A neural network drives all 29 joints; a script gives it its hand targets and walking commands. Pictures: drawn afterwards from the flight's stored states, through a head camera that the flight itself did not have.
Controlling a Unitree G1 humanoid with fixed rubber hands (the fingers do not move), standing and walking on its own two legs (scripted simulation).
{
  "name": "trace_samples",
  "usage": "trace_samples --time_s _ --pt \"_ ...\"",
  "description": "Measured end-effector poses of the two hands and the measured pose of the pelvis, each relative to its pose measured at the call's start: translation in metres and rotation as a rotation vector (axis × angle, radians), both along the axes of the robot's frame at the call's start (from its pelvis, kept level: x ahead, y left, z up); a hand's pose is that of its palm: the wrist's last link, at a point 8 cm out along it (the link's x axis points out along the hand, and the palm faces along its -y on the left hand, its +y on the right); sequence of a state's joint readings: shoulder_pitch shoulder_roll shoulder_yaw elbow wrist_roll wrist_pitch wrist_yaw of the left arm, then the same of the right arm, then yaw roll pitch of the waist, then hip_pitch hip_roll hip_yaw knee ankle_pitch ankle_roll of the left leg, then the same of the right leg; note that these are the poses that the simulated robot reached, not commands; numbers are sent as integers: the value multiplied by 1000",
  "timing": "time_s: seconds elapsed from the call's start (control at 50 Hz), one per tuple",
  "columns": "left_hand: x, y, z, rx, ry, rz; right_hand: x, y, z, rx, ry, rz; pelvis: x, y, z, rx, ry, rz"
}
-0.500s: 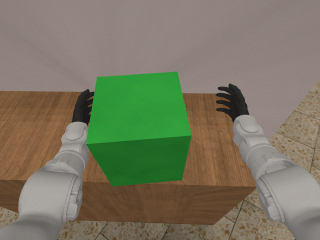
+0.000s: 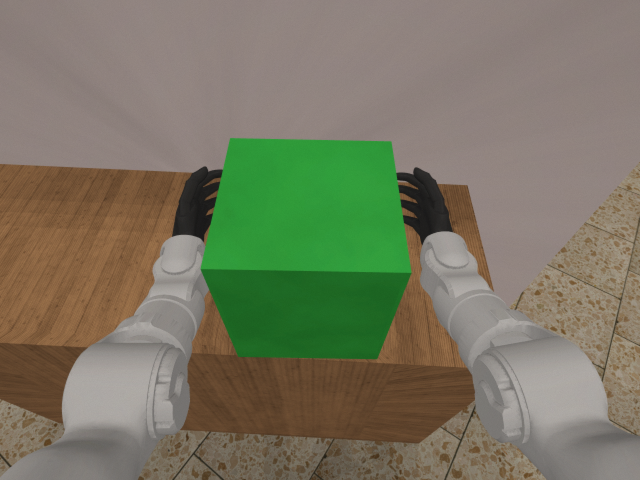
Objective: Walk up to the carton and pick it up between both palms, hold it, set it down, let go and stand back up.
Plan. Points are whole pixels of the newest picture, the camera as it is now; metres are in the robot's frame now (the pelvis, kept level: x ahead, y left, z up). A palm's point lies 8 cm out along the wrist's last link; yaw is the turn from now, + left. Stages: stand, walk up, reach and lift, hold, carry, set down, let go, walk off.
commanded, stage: reach and lift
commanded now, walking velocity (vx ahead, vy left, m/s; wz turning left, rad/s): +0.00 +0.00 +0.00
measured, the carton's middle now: (309, 257) +0.43 +0.05 +0.01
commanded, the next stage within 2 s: none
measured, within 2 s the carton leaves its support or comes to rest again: leaves its support in 1.60 s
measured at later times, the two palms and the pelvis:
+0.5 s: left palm (202, 234) +0.42 +0.19 +0.06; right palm (437, 235) +0.43 -0.12 +0.06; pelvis +0.03 +0.02 +0.02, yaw -2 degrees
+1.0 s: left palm (201, 239) +0.41 +0.19 +0.06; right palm (439, 235) +0.42 -0.12 +0.07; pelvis +0.03 +0.01 +0.02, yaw +0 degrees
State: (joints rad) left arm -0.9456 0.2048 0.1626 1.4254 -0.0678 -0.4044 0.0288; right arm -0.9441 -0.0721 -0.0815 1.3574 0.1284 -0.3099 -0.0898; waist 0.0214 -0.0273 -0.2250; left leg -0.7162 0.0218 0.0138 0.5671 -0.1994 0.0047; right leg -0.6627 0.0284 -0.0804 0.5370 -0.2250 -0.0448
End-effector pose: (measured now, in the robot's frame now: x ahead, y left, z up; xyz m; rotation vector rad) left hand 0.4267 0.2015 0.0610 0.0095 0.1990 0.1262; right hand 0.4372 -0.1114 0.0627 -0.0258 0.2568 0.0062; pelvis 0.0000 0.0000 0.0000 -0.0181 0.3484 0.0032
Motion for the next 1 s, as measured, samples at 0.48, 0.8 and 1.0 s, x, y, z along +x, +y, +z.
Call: trace_samples --time_s 0.48,0.8,1.0 --pt "-7 -15 1 39 20 5 -11 -3 1 -54 -54 -76 27 18 22 -8 -177 -28" --pt "-15 -16 0 34 32 22 -12 -5 5 -75 -53 -55 28 4 24 6 -201 -5" --pt "-15 -15 -1 26 34 20 -14 -5 6 -70 -53 -61 29 7 24 7 -209 -9"
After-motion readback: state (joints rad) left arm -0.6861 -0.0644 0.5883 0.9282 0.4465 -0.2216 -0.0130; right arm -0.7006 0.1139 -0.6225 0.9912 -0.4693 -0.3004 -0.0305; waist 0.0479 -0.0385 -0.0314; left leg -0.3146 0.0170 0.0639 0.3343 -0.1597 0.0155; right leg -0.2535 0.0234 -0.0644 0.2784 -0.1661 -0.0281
